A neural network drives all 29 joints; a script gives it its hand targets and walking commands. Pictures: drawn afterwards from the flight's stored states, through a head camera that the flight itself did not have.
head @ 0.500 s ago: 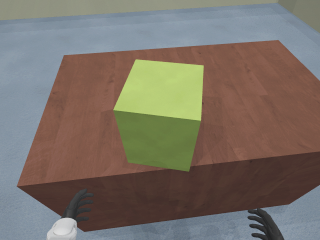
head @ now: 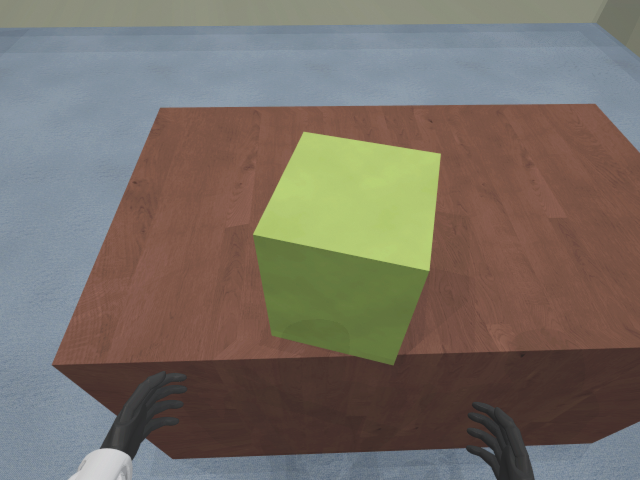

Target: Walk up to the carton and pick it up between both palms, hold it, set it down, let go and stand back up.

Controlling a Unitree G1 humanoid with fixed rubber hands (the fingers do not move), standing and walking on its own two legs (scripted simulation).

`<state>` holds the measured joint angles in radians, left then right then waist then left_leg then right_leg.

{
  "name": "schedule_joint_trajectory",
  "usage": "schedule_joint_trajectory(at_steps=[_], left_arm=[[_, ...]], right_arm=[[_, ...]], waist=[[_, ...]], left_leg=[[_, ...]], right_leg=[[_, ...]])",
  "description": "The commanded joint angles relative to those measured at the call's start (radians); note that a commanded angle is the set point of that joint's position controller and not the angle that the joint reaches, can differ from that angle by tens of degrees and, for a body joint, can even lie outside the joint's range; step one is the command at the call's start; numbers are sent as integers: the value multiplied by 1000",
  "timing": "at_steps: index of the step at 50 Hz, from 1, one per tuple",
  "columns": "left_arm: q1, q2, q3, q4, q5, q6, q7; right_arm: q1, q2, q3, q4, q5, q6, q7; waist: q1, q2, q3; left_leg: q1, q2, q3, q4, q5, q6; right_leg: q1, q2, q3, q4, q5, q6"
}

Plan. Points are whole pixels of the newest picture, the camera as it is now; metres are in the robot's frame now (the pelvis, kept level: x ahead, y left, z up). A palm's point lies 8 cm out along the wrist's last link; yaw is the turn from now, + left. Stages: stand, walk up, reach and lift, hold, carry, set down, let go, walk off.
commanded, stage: reach and lift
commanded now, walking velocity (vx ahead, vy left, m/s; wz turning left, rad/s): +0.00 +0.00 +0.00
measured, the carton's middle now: (349, 251) +0.43 -0.01 +0.01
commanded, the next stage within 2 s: none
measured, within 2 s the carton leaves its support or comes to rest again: neither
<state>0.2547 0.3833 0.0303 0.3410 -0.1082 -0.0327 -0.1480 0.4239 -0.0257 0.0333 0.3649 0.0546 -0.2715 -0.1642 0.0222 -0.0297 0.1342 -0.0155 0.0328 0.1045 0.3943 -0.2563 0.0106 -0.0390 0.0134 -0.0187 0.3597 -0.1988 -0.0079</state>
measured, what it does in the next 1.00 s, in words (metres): stands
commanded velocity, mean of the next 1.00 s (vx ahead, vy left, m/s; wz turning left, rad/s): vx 0.00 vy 0.00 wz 0.00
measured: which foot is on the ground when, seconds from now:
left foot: down 0.00-1.00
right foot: down 0.00-1.00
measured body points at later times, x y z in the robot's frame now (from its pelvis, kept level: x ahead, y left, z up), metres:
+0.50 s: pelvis +0.01 +0.03 +0.00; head +0.02 +0.05 +0.45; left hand +0.18 +0.28 +0.00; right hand +0.17 -0.14 +0.00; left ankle -0.02 +0.10 -0.74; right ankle +0.01 -0.12 -0.74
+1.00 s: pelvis +0.01 +0.02 +0.00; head +0.00 +0.04 +0.45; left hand +0.24 +0.26 +0.04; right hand +0.22 -0.15 +0.04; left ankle -0.02 +0.10 -0.74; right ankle +0.01 -0.12 -0.74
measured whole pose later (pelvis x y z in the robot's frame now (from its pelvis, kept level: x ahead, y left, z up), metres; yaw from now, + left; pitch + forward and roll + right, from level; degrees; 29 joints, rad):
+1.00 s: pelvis +0.01 +0.02 +0.00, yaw +1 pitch -7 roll -2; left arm 0.20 0.38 0.01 0.03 -0.24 0.07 -0.14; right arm 0.37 -0.02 0.06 -0.10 0.13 0.05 -0.28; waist 0.03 0.00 0.09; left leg -0.01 0.01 0.08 0.41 -0.29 0.04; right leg 0.01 0.01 0.00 0.30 -0.19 0.02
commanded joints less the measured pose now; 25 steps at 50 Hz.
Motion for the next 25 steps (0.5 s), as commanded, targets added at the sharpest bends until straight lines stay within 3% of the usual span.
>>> schedule_joint_trajectory(at_steps=[1,16,25], left_arm=[[-12,158,62,-166,-16,-50,-9],[118,148,31,-344,-83,-135,-35],[148,138,17,-430,-109,-147,-40]], right_arm=[[47,-29,-4,-145,15,-47,-19],[136,14,31,-307,53,-104,-68],[165,34,52,-395,51,-120,-98]], waist=[[-1,110,-53],[14,153,-45],[20,172,-34]], left_leg=[[-15,8,-36,-47,200,-35],[20,24,-110,0,392,-66],[16,29,-141,15,406,-74]], right_leg=[[-22,-42,46,-75,146,-24],[-33,-16,40,-86,151,-63],[-37,-4,38,-84,118,-74]])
